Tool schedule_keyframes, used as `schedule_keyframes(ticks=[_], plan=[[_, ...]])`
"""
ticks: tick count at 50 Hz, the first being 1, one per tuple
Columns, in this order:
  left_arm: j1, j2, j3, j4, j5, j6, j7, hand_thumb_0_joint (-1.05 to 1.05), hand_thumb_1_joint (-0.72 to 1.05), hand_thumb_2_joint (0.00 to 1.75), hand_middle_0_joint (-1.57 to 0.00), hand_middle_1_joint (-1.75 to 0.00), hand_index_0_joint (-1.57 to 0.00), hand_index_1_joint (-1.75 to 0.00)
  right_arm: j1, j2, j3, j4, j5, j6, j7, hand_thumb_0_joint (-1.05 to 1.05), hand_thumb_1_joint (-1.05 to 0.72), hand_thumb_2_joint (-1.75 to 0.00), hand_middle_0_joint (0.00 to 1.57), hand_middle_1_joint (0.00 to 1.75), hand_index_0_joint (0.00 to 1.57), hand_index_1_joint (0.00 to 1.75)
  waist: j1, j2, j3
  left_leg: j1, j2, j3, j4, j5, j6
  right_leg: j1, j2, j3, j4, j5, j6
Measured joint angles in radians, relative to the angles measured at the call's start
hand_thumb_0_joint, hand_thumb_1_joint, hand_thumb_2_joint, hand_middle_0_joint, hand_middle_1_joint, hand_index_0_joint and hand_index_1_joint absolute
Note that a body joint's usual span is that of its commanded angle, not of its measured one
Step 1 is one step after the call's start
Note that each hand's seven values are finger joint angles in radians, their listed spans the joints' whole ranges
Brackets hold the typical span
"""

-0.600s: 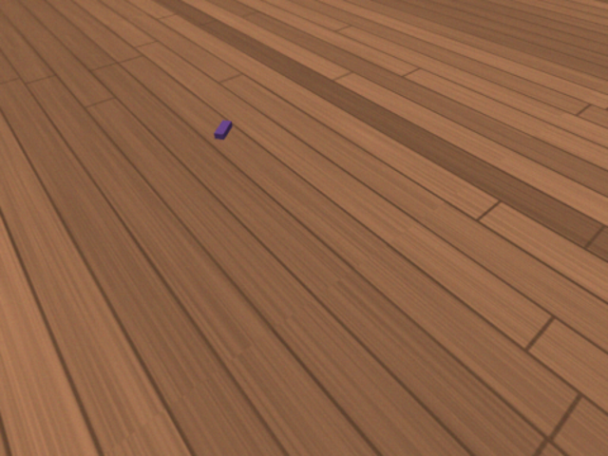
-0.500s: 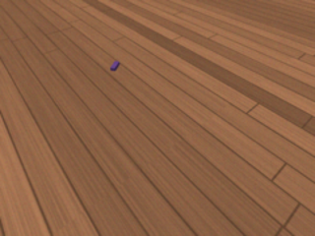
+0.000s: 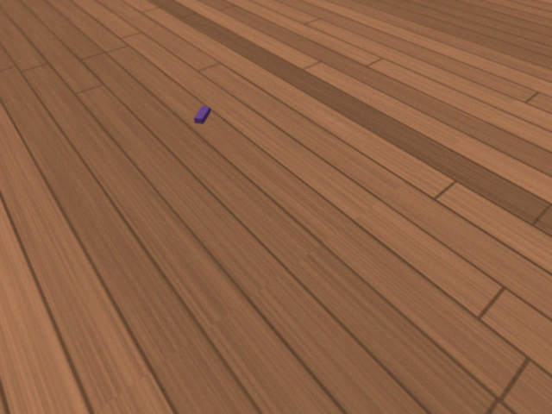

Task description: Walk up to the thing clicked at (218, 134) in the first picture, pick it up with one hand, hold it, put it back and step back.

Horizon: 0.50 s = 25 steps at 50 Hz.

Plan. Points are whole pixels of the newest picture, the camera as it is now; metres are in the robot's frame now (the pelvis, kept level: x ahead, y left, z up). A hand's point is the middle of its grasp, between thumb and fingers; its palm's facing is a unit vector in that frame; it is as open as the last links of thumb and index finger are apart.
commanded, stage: stand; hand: left
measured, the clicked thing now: (202, 114) +1.94 +0.49 -0.76
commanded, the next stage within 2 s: walk up in 0.52 s
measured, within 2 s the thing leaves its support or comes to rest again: neither
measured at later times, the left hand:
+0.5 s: hand out of the picture +0.08 +0.25 -0.16, palm faces -0.03 -0.94 -0.34, open 7.4 cm
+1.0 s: hand (42, 409) +0.17 +0.40 -0.17, palm faces +0.31 -0.92 -0.26, open 7.4 cm
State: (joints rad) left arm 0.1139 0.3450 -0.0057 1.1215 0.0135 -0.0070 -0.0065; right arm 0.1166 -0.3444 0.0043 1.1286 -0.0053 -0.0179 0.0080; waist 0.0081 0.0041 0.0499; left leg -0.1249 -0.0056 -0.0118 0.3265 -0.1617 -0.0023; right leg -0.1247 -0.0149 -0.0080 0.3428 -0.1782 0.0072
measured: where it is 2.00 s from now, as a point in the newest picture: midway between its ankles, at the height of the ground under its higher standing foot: (230, 278)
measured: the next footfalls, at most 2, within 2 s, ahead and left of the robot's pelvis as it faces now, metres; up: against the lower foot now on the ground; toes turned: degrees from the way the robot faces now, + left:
left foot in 0.86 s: +0.18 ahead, +0.22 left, +0.00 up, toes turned +25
right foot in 1.42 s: +0.62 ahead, +0.09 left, +0.00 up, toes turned +35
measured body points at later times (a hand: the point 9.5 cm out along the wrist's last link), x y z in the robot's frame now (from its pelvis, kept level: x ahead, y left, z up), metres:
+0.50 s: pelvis +0.01 +0.00 +0.00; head +0.01 +0.00 +0.45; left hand +0.08 +0.30 -0.13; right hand +0.08 -0.30 -0.13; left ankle +0.01 +0.12 -0.75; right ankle +0.01 -0.12 -0.75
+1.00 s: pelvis +0.13 +0.10 -0.02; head +0.08 +0.14 +0.42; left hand +0.16 +0.45 -0.15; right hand +0.30 -0.22 -0.08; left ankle +0.14 +0.20 -0.75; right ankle +0.12 -0.04 -0.67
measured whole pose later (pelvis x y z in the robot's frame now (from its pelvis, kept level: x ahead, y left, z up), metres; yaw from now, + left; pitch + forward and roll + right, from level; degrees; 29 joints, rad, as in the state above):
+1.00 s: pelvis +0.13 +0.10 -0.02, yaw +19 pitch -4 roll +1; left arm 0.10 0.49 0.09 0.95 0.05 0.02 -0.13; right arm 0.29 -0.44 -0.07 0.97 0.01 -0.06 0.05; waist 0.00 -0.16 -0.02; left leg -0.28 0.01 0.12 0.62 -0.28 0.05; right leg -0.36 -0.06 -0.01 1.17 -0.45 -0.02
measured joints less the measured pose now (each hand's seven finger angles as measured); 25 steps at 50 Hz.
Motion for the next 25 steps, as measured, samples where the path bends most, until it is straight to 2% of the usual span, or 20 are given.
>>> schedule_keyframes(ticks=[25], plan=[[0.007, -0.001, 0.000, -0.003, 0.000, -0.005, 0.004, 0.00, 0.90, 0.90, -0.20, -0.30, -0.21, -0.30, -0.002, -0.004, -0.004, 0.001, 0.001, 0.007, 0.002, 0.01, -0.91, -0.90, 0.20, 0.30, 0.20, 0.30, -0.004, 0.000, -0.004, 0.010, 0.009, -0.002, -0.004, -0.007, -0.004, 0.018, 0.009, -0.002, -0.022, 0.003, -0.004]])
